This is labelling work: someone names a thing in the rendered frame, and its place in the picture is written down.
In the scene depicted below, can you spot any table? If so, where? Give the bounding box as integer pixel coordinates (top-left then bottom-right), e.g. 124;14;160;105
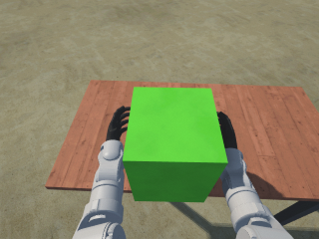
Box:
45;80;319;226

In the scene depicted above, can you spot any right robot upper arm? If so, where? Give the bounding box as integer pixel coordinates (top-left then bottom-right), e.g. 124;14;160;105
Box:
235;224;293;239

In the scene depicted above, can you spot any carton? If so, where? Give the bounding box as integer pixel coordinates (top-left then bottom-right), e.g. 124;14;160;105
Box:
123;87;228;203

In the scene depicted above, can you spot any left robot forearm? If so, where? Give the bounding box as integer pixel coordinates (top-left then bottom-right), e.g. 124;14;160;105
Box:
73;139;125;237

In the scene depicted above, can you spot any left robot upper arm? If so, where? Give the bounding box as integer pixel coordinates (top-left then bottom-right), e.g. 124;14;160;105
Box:
73;221;127;239

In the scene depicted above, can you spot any robot right hand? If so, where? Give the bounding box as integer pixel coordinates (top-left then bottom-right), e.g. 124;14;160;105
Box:
216;112;238;149

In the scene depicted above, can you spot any right robot forearm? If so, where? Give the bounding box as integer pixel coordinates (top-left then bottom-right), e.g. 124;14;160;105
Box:
219;147;287;234

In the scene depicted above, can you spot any robot left hand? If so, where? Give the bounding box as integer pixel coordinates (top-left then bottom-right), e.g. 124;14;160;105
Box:
106;106;131;141

